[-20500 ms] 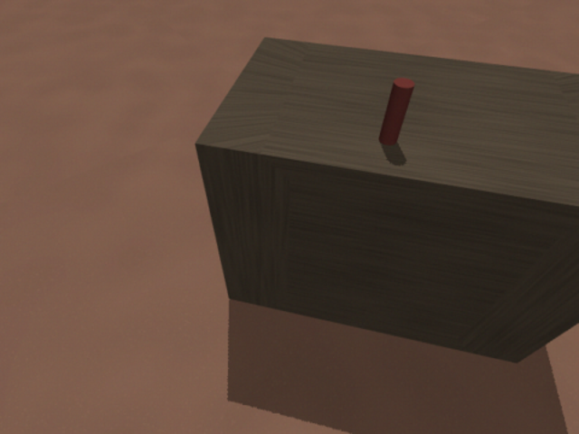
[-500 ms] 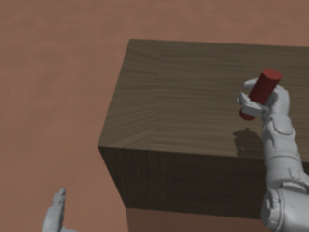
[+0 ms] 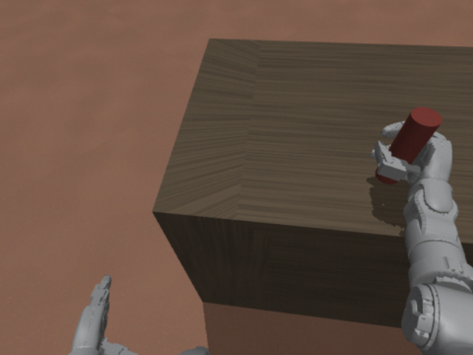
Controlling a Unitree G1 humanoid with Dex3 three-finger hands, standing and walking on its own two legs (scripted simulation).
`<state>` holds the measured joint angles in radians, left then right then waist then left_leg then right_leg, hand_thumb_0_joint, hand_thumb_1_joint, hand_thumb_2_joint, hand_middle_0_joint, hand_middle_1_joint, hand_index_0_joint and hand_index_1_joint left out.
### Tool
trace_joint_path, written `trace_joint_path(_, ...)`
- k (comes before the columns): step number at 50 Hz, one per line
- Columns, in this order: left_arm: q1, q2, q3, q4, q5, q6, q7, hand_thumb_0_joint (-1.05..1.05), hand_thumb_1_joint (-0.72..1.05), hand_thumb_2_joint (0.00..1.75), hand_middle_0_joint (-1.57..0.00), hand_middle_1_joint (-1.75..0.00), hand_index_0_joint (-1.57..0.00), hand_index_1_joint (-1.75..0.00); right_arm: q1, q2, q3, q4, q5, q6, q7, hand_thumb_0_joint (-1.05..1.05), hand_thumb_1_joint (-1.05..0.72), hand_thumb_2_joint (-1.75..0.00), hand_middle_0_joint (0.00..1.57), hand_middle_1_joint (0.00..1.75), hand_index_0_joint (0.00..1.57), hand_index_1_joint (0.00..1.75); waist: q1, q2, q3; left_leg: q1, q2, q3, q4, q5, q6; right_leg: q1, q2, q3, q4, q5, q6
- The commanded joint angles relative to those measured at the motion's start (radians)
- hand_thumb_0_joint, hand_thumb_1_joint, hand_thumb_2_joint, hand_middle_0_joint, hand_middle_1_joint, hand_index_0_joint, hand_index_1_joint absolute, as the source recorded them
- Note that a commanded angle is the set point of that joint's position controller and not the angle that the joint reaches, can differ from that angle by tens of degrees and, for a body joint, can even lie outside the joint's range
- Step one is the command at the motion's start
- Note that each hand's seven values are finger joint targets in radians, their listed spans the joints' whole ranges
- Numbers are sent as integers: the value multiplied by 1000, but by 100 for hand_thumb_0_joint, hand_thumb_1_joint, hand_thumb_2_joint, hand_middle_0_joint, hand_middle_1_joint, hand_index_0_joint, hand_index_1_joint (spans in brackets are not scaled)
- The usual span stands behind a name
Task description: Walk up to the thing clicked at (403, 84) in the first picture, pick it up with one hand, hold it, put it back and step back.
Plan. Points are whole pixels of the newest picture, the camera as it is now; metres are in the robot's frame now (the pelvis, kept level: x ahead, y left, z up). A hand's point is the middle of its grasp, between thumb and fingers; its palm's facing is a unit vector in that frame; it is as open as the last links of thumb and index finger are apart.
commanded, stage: lower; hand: right
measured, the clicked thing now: (404, 149) +0.45 -0.23 +0.09
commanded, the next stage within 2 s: loosen in 0.38 s
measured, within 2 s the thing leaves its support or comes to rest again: rests again in 0.22 s
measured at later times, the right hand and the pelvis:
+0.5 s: hand (388, 161) +0.45 -0.22 +0.06, palm faces +0.23 +0.97 +0.01, open 5.3 cm; pelvis -0.01 +0.00 -0.02, yaw +0 degrees
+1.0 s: hand (391, 159) +0.46 -0.23 +0.06, palm faces +0.24 +0.97 +0.01, open 10.7 cm; pelvis -0.01 +0.00 -0.03, yaw -1 degrees
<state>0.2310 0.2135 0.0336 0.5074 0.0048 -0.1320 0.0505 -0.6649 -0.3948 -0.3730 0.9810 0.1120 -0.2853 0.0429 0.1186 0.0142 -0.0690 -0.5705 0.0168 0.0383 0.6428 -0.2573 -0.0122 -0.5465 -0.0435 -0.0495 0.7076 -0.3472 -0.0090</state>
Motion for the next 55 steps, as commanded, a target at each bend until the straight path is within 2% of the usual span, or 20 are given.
trace_joint_path(1,-26,139,63,-169,-1,-47,6,0,-58,8,-6,-4,-4,-6,-419,-188,-11,-177,31,-96,9,0,-72,-133,144,145,144,145,7,-70,-362,118,-37,-1,-30,198,22,177,15,54,-60,282,1)
trace_joint_path(3,-59,183,90,-245,8,-52,15,0,-59,8,-6,-4,-4,-6,-587,-332,-54,-361,6,-132,-8,0,-73,-133,143,144,143,144,-1,-136,-529,153,-33,-9,-7,246,22,254,15,49,-29,348,5)
trace_joint_path(6,53,120,68,-143,3,-39,-3,0,-58,8,-6,-4,-4,-6,-397,-152,6,-135,22,-106,16,0,-71,-133,143,144,144,144,18,-107,-387,66,-39,-5,9,229,25,191,15,59,-8,382,10)
trace_joint_path(7,-16,139,61,-203,6,-47,-2,0,-59,8,-6,-4,-4,-6,-441,-177,-5,-166,20,-116,17,0,-74,-132,143,143,143,143,12,-95,-424,66,-42,-1,14,222,26,193,9,66,-8,391,11)
trace_joint_path(8,-97,203,99,-300,8,-53,7,0,-59,8,-6,-4,-4,-6,-581,-329,-66,-356,11,-147,5,0,-74,-131,142,141,141,141,-4,-137,-553,102,-38,-5,23,235,26,247,6,67,2,409,12)
trace_joint_path(9,-57,211,104,-284,12,-48,10,0,-58,8,-6,-4,-4,-6,-613,-370,-72,-371,-2,-150,1,0,-75,-131,142,142,142,142,-12,-181,-602,115,-37,-7,31,246,26,286,8,64,11,435,16)
trace_joint_path(11,79,130,65,-152,8,-27,-6,0,-58,8,-6,-4,-4,-6,-428,-217,-31,-156,14,-124,14,0,-75,-133,144,144,144,144,4,-124,-392,74,-38,-2,28,212,28,154,16,61,7,365,12)
trace_joint_path(12,34,127,60,-204,5,-34,-10,0,-58,8,-6,-4,-4,-6,-383,-151,-9,-107,21,-119,23,0,-72,-134,144,145,144,145,8,-89,-392,73,-40,-5,35,215,28,138,18,63,7,357,10)
trace_joint_path(14,-65,235,129,-332,12,-45,8,0,-59,8,-6,-4,-4,-6,-608,-367,-90,-355,1,-163,4,0,-76,-133,144,144,144,144,7,-135,-636,119,-39,-10,58,281,27,254,9,64,35,446,12)
trace_joint_path(17,122,125,70,-155,11,-17,-12,0,-59,8,-6,-4,-4,-6,-407,-213,-38,-94,4,-128,19,0,-74,-134,144,144,144,144,11,-127,-368,31,-39,-8,52,210,29,117,20,58,35,368,11)
trace_joint_path(18,57,99,37,-208,7,-25,-17,0,-58,8,-6,-4,-4,-6,-373,-134,3,-47,11,-125,31,0,-74,-132,143,143,143,143,18,-81,-349,32,-38,-7,52,203,26,88,21,56,32,322,5)
trace_joint_path(20,-87,246,134,-396,11,-40,9,0,-58,7,-6,-4,-4,-6,-619,-428,-120,-320,-13,-171,6,0,-75,-131,141,141,141,141,14,-97,-595,127,-31,-18,68,225,21,152,18,54,42,284,-1)
trace_joint_path(23,97,106,39,-243,8,-20,-17,0,-57,7,-6,-4,-4,-6,-371,-140,-6,-5,8,-120,42,0,-74,-131,141,141,140,141,29,-74,-328,4,-36,-10,64,150,24,36,24,57,39,210,0)
trace_joint_path(24,37,121,45,-299,7,-30,-13,0,-58,7,-6,-4,-4,-6,-414,-213,-45,-73,8,-136,42,0,-71,-130,139,140,139,140,17,-82,-400,30,-29,-17,71,169,20,41,27,50,51,211,-5)
trace_joint_path(25,-10,208,107,-381,10,-32,3,0,-58,7,-7,-4,-5,-6,-585,-394,-116,-268,-6,-165,25,0,-63,-122,141,134,141,134,18,-86,-538,89,-27,-22,78,186,19,81,24,52,57,218,-6)
trace_joint_path(29,81,130,54,-300,8,-22,-12,0,-53,4,-6,-5,-7,-5,-458,-195,-31,-85,13,-127,51,0,-44,-90,127,102,125,102,31,-94,-380,-22,-35,-9,82,125,25,47,21,62,55,191,1)
trace_joint_path(31,23,191,94,-379,11,-30,3,0,-54,5,-7,-5,-6,-5,-582,-329,-65,-211,-7,-145,36,0,-35,-74,123,93,121,93,29,-114,-515,43,-28,-17,89,147,22,88,23,54,65,182,-2)
trace_joint_path(33,79,169,74,-343,11,-21,-3,0,-53,5,-6,-5,-6,-5,-533,-292,-46,-153,-5,-129,41,0,-25,-58,121,85,118,85,24,-116,-417,22,-26,-17,81,109,23,28,27,52,57,128,-4)
trace_joint_path(41,94,170,73,-356,9,-18,-1,0,-57,8,-6,-5,-5,-6,-518,-296,-65,-134,-2,-119,34,0,19,-25,89,53,87,53,20,-97,-448,14,-31,-10,97,125,24,31,24,58,68,167,1)
trace_joint_path(55,102,178,84,-369,11,-7,-2,0,-58,8,-6,-5,-4,-6,-505,-281,-51,-158,-7,-116,39,0,28,-14,38,23,36,23,16,-108,-456,44,-27,-17,105,154,23,32,31,48,80,186,-4)
